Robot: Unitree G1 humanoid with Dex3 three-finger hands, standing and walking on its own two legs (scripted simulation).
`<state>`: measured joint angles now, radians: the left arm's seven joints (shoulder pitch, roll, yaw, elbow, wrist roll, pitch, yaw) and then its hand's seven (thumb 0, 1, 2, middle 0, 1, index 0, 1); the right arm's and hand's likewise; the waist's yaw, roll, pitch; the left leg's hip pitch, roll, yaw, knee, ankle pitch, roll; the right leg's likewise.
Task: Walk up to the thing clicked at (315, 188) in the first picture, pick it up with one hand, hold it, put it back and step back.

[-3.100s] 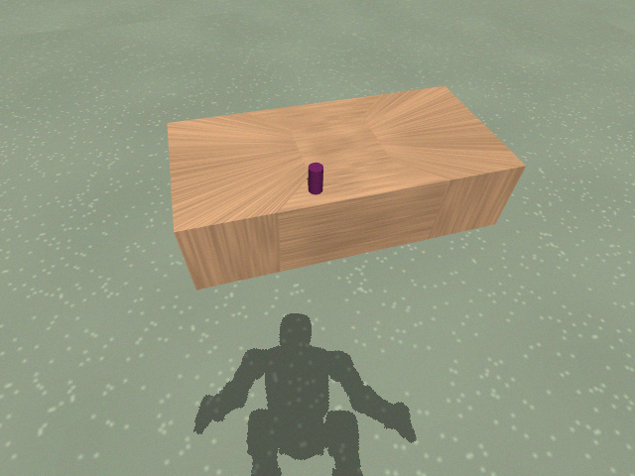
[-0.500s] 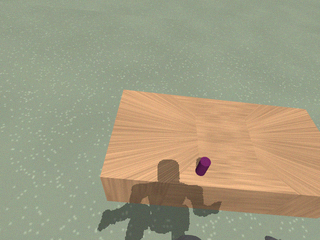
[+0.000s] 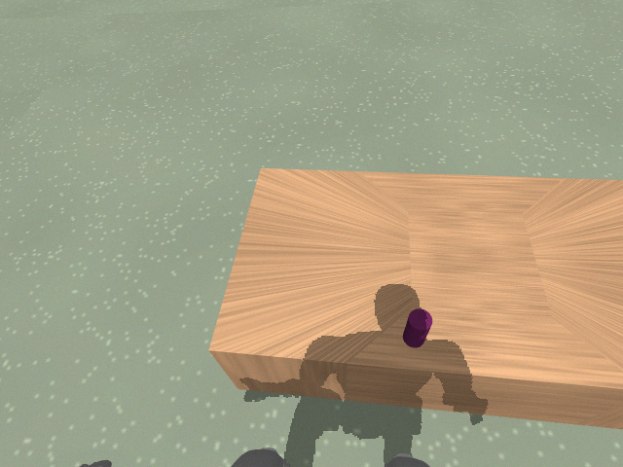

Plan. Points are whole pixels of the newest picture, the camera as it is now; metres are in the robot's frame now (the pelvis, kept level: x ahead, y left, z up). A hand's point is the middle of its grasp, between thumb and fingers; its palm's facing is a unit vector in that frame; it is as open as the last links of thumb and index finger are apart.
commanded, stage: walk up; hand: right
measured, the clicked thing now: (416, 328) +0.46 -0.19 -0.37
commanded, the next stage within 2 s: stand in 1.38 s
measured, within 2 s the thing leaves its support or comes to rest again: neither
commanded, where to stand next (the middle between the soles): +0.07 +0.03 m, yaw -2 degrees
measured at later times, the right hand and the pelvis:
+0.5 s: hand out of the picture +0.11 -0.21 -0.14, palm faces -0.05 +0.93 -0.36, open 7.4 cm; pelvis +0.01 +0.04 +0.01, yaw +1 degrees
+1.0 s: hand out of the picture +0.10 -0.23 -0.13, palm faces -0.01 +0.94 -0.35, open 7.4 cm; pelvis +0.02 +0.03 +0.03, yaw +0 degrees
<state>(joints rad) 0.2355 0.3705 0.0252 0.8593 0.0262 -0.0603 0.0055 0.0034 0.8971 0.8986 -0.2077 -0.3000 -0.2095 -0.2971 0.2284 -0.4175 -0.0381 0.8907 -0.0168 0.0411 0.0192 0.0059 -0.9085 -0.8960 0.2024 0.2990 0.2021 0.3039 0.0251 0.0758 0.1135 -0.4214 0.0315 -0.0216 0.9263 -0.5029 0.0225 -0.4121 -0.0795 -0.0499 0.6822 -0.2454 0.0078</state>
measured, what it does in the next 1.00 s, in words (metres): steps on the spot: left foot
